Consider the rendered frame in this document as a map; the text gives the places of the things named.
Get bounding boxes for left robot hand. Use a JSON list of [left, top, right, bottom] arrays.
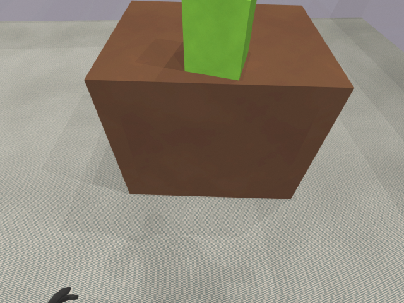
[[48, 287, 78, 303]]

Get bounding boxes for pedestal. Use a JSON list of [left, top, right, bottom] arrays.
[[84, 1, 354, 199]]

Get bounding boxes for carton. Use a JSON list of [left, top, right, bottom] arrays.
[[182, 0, 257, 80]]

